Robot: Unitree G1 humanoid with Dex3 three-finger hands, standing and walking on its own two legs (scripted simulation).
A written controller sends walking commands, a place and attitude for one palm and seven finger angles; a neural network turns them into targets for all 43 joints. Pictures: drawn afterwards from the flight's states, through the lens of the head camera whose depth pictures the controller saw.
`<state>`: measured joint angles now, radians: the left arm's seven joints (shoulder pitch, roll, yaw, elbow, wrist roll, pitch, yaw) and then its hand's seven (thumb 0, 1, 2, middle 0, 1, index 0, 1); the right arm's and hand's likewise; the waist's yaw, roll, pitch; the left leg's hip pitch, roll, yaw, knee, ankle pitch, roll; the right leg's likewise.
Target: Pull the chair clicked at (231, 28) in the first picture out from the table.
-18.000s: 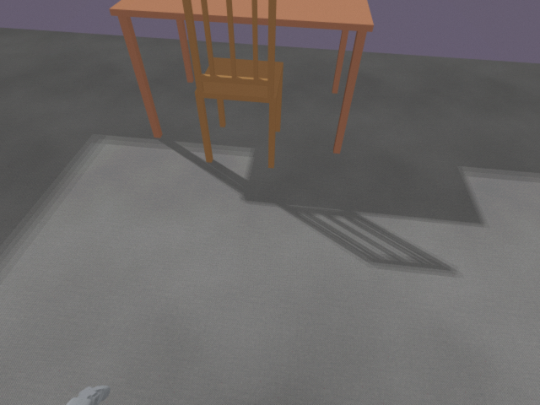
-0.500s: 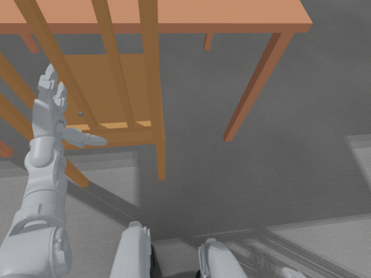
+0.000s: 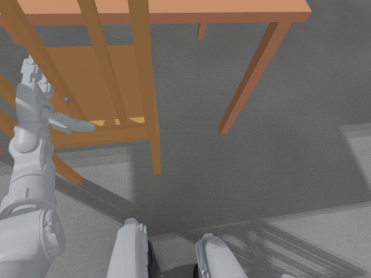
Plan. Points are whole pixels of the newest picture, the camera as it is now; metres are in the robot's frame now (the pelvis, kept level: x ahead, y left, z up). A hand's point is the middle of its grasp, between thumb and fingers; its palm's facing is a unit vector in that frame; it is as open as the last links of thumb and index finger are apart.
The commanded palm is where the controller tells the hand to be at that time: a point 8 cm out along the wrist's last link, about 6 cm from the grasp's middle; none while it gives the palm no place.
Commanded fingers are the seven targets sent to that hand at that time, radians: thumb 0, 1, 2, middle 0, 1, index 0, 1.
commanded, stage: push the fingers through the gap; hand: left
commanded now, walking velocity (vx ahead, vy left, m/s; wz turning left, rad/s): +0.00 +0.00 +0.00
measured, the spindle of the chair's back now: (53, 76) +0.50 +0.24 +0.08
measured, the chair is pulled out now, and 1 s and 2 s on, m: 0.00 0.00 0.03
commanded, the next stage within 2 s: hook a spindle and tug to test in 0.18 s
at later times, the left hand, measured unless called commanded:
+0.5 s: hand (69, 103) +0.46 +0.22 +0.04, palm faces +0.14 -0.99 -0.03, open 16.4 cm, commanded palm +0.44 +0.25 +0.04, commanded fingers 0.00 -0.50 0.30 -0.27 -0.74 -0.27 -0.74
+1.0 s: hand (73, 99) +0.47 +0.22 +0.04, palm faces +0.15 -0.99 -0.05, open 8.4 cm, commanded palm +0.44 +0.25 +0.04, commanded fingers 0.00 0.73 0.83 -0.50 -1.45 -0.50 -1.45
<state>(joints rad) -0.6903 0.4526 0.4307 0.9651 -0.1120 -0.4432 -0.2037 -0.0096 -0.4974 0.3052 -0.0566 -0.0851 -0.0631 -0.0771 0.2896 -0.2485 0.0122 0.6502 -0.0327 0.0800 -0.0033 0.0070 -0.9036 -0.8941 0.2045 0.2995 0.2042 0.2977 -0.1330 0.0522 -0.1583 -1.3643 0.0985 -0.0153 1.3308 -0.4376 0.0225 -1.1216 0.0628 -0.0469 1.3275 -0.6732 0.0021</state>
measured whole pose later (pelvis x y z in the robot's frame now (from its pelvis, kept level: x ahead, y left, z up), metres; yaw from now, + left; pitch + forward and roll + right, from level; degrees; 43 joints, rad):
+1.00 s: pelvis -0.01 -0.01 +0.00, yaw +1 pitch +26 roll -5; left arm -0.74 0.44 0.39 1.03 -0.09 -0.48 -0.15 0.00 0.21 0.61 -0.47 -1.38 -0.46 -1.37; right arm 0.29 -0.25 0.01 0.67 -0.04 0.09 0.00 0.01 -0.90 -0.89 0.20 0.30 0.20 0.30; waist -0.13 0.05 -0.15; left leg -1.36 0.09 -0.03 1.33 -0.42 0.01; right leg -1.12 0.06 -0.06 1.34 -0.67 -0.01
